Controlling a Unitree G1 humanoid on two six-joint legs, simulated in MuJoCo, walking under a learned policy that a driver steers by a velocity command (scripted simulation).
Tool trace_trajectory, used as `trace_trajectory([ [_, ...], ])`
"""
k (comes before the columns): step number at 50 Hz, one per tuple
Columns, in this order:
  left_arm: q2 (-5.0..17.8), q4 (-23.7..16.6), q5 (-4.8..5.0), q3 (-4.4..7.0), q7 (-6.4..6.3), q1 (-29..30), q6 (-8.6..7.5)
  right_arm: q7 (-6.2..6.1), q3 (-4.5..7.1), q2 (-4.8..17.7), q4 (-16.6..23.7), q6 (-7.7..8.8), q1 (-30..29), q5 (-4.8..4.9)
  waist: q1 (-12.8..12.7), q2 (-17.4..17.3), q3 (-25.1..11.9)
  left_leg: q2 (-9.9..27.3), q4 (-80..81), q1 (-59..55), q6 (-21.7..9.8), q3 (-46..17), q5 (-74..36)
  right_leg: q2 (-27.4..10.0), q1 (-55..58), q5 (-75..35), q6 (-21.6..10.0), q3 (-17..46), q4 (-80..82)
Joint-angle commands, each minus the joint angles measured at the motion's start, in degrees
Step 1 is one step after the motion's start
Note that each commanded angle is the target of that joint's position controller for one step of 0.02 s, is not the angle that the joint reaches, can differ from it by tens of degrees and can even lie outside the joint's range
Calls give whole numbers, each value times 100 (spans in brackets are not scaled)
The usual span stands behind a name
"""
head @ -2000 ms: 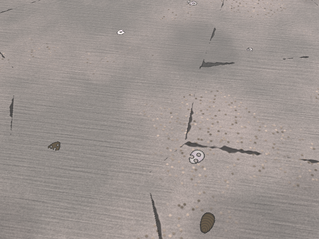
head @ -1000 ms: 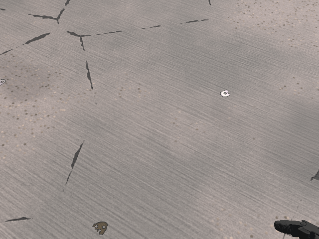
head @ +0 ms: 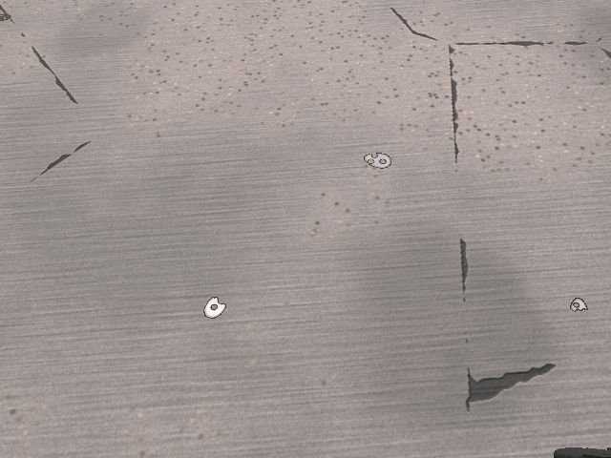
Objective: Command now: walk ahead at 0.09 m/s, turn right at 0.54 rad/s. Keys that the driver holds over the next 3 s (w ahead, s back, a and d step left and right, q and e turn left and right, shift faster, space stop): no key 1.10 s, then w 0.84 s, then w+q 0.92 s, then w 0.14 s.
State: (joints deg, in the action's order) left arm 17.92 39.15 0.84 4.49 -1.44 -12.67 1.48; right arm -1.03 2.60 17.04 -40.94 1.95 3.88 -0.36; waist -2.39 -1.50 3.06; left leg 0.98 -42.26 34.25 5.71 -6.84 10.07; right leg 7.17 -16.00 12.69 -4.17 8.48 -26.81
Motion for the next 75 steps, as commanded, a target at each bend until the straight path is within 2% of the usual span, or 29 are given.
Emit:
trace_trajectory([
  [1, 837, -422, -8, 206, -53, 163, 7, 43, 175, 599, 368, 81, 3, 25, 132, 889, -979, -242, 531, -745, -61, 110, 68, -1407, 531, -2378, -726, 1318, 81],
  [4, 602, -452, 1, 102, -62, 323, -5, 81, 225, 640, 293, 204, 355, -21, 383, 979, -904, -83, 1928, -1726, -418, 182, -1092, -1155, 480, -1793, -374, 1469, -466],
  [5, 312, -467, -108, 7, -58, 57, -42, 46, 265, 931, 361, 232, 423, -139, 254, 383, -1169, 825, 1977, -2513, -762, -571, -2545, -784, 138, -796, -85, 1102, -1168],
  [6, 174, -407, -125, -29, -62, -665, -76, 13, 302, 1205, 395, 156, 294, -275, -185, -998, -1212, 1906, 1876, -3275, -1798, -1853, -4305, 58, -892, 2095, 309, 364, -2177],
  [7, 583, -384, -136, 41, -70, -623, -77, 30, 230, 795, 273, 125, 602, -209, 31, -1273, -1397, 2345, 2081, -3233, -2399, -2739, -3796, -121, -1240, 2846, 609, 245, -3090],
  [8, 921, -324, -70, 151, -82, -389, -26, 55, 182, 652, 311, 121, 564, -113, 181, -795, -1199, 2070, 2044, -3135, -2318, -2340, -3194, -244, -1387, 2585, 727, 275, -3740],
  [10, 837, -235, -47, 175, -132, -122, 126, 67, 154, 591, 314, 58, 337, -26, 199, -434, -904, 1551, 2065, -2785, -1910, -1509, -2335, -336, -1491, 2075, 883, 222, -4053],
  [14, 204, -179, -40, -26, -71, -63, 160, 59, 104, 469, 230, -85, 30, -46, 105, -843, -801, 865, 2257, -2223, -1621, -482, -1763, -557, -498, 1575, 987, -452, -2300],
  [17, 237, -128, -28, -36, -27, 87, 121, 46, 145, 617, 98, -145, 309, -9, 321, -1003, -945, 976, 2173, -2480, -1729, -623, -1440, -644, -2, 992, 900, -584, -1029],
  [19, 239, 42, -50, -22, 4, -124, 103, 50, 114, 592, 46, -162, 268, 53, 165, -882, -876, 902, 2089, -2231, -1578, -582, -871, -589, 598, 6, 704, -738, 196],
  [20, 324, 38, -109, -18, 13, -62, 97, 61, 83, 533, -35, -135, 460, 64, 193, -737, -810, 817, 2108, -1974, -1338, -552, -485, -669, 913, -355, 551, -600, 520],
  [21, 563, -33, -188, 8, -6, -23, 91, 91, 46, 467, -66, -77, 541, 1, 258, -360, -828, 689, 1938, -1618, -1020, -385, -52, -1124, 1247, -785, 343, -136, 461],
  [22, 835, 42, -208, 73, -7, 95, 96, 124, 9, 286, -47, -15, 690, -78, 562, 639, -744, 154, 1794, -1640, -694, 232, 544, -1385, 802, -448, 20, 153, 310],
  [24, 209, 54, -260, -93, 65, 275, 1, 124, 5, 303, -108, -4, 279, -131, 383, 694, -455, 30, 1632, -2282, -398, 418, 229, -1266, -79, 852, 9, 151, 636],
  [29, 271, 279, -177, -111, 31, 0, -198, 25, 40, 339, -362, -63, 431, -47, 342, 534, -212, 94, 1586, -2331, -509, 338, -285, -1072, -104, 185, 269, -47, 469],
  [48, 130, 1092, -117, -178, 14, -264, -257, -138, 102, 369, -1408, -210, 537, 25, 308, 199, -267, 116, 1612, -2630, -435, 348, -894, -874, 281, -825, 266, -312, 433],
  [55, 116, 1407, -112, -211, -5, -356, -255, -166, 94, 336, -1690, -239, 564, 30, 306, 205, -186, 95, 1667, -2620, -442, 374, -815, -832, 271, -702, 285, -377, 506],
  [57, 180, 1541, -79, -188, -31, -511, -226, -170, 72, 240, -1801, -255, 636, 51, 265, 373, -188, -174, 1439, -2475, -453, 672, 482, -815, 255, 910, 155, -295, 743],
  [58, 366, 1532, -45, -131, -49, -519, -208, -168, 78, 233, -1787, -243, 560, 79, 199, 605, 7, -362, 1082, -2106, -470, 883, 1294, -972, 167, 2104, -43, 11, 961],
  [60, 725, 1521, 9, -23, -63, -671, -258, -111, 61, 200, -1577, -98, 191, 117, 20, 1184, 529, -316, 148, -1117, -562, 966, 1548, -1891, 134, 3498, -606, 1290, 1673],
  [62, 701, 1525, 21, 3, -71, -657, -385, -6, 59, 188, -1471, 109, 80, 195, 28, 1240, 876, 88, -388, -495, -766, 629, 1631, -2430, 273, 3061, -954, 1920, 1891],
  [64, 583, 1479, 81, -6, -46, -488, -445, 105, 58, 169, -1486, 274, 234, 238, 189, 1053, 817, 244, 256, -586, -939, 620, 1733, -2337, 581, 2236, -812, 1519, 1647],
  [67, 454, 1335, 81, -53, -2, -68, -431, 158, 204, 272, -2131, 325, 1680, 175, 823, 537, 114, -182, 1559, -3404, -847, 873, 239, -1414, -569, 755, -303, 200, 449],
  [68, 67, 1214, 14, -172, 16, 54, -474, 130, 315, 686, -2235, 329, 2384, 150, 1060, -693, -193, 861, 2360, -4180, -1219, -818, 988, -752, -1323, 541, 108, -631, -1425],
  [69, -67, 987, 46, -182, -17, 39, -573, 211, 364, 1133, -2325, 375, 2934, 119, 1079, -1797, -473, 1973, 3257, -4662, -2017, -3230, 1685, -234, -2317, 1933, 295, -669, -2977],
  [70, 209, 1030, 177, -114, 7, -27, -650, 223, 210, 729, -2207, 450, 2387, 80, 768, -996, -95, 2147, 3288, -4305, -2129, -3325, 2109, -626, -2736, 1891, 194, -176, -3894],
  [71, 265, 1071, 236, -100, 67, -33, -713, 227, 133, 460, -2020, 496, 1907, 91, 594, -636, 269, 1914, 3287, -3991, -1938, -2612, 2003, -920, -2925, 1271, 55, -144, -4080],
  [73, 314, 1121, 136, -37, 92, 86, -765, 260, 60, 338, -1844, 502, 1526, 80, 455, -346, 369, 1511, 3392, -3782, -1611, -1551, 955, -1278, -2901, 330, -11, -366, -3716],
  [75, 209, 1118, 61, -16, 160, 172, -730, 231, -17, 183, -1891, 437, 1768, 34, 463, -467, 217, 1194, 3434, -3658, -1494, -785, -233, -1382, -2554, -115, 85, -583, -3349],
])
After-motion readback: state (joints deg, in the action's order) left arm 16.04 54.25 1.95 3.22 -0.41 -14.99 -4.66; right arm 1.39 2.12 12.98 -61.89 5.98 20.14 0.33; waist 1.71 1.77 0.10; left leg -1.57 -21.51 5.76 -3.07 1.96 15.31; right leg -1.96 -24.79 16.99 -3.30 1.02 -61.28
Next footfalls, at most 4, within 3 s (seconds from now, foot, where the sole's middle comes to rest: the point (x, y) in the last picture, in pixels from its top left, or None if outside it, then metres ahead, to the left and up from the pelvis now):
0.10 left None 0.16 0.14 -0.78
0.42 right None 0.07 -0.12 -0.78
1.84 right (406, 413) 0.53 -0.13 -0.78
2.38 left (306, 287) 0.84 0.09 -0.78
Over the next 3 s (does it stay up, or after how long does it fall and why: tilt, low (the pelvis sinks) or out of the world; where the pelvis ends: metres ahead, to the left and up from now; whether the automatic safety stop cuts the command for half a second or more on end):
stays up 1.03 0.02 -0.01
